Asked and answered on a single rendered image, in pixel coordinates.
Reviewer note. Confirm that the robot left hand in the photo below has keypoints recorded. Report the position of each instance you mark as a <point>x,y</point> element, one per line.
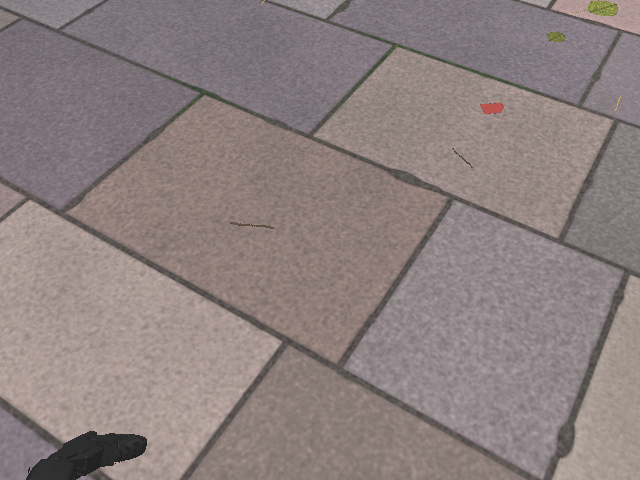
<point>86,453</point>

